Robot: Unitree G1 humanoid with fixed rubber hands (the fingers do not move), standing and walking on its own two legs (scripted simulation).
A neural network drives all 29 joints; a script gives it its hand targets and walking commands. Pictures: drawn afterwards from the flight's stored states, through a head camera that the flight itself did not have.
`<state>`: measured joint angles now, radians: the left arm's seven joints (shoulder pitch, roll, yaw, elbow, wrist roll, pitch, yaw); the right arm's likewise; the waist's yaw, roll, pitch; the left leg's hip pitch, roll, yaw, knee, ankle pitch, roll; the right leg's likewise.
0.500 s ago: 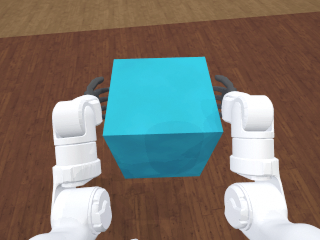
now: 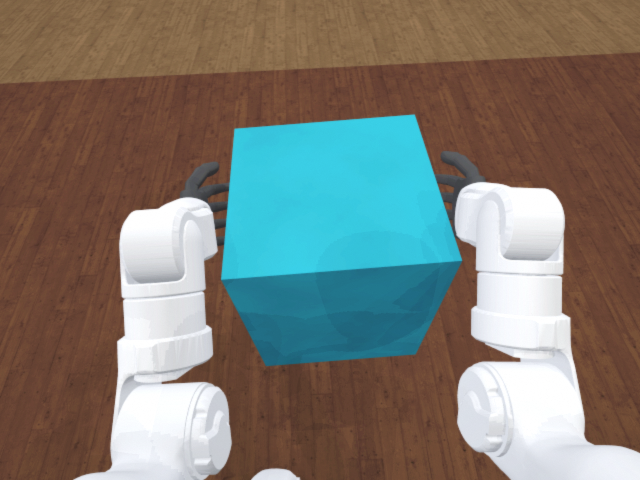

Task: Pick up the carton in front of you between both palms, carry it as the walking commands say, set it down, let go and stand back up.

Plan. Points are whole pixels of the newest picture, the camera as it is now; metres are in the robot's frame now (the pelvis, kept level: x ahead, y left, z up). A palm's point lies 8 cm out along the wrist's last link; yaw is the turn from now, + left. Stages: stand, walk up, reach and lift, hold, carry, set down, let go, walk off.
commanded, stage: carry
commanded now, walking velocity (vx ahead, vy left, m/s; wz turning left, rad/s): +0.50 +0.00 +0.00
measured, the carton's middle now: (333, 252) +0.38 +0.02 +0.07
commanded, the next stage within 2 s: none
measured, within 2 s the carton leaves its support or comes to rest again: neither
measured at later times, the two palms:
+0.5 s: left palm (248, 57) +0.67 +0.16 +0.18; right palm (447, 70) +0.64 -0.14 +0.17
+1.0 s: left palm out of the picture +0.94 +0.18 +0.22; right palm out of the picture +0.96 -0.12 +0.22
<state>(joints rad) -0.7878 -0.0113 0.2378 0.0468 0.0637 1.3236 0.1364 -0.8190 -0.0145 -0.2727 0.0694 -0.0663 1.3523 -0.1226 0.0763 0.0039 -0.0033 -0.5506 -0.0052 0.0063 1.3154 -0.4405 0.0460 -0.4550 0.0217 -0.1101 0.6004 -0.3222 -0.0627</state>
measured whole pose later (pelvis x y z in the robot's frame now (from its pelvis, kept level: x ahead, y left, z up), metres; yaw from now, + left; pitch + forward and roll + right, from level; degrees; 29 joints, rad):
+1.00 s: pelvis +0.57 +0.01 +0.06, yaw +0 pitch +5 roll +1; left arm -0.81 0.00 0.25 0.04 0.04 1.31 0.15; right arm -0.82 0.00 -0.29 0.01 -0.09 1.35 -0.12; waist 0.09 0.00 -0.02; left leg -0.74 0.04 0.05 0.95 -0.35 0.03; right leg -0.26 0.01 -0.09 0.49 -0.41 -0.05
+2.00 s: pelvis +1.16 +0.04 +0.09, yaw -1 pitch +4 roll +1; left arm -0.82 0.04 0.26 0.15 0.05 1.31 0.11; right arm -0.84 0.01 -0.25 0.17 -0.10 1.31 -0.13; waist -0.03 -0.03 -0.06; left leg -0.56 -0.02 0.15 0.70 -0.30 0.09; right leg -0.32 -0.03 -0.02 1.01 -0.50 -0.01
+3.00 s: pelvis +1.73 +0.04 +0.16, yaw -1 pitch +5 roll +0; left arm -0.81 0.01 0.26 0.07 0.08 1.35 0.12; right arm -0.78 0.00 -0.23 0.07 -0.03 1.34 -0.15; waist -0.09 -0.01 -0.01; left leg -0.39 -0.01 0.12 0.56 -0.35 0.08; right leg -0.68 -0.02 -0.02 1.24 -0.42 -0.03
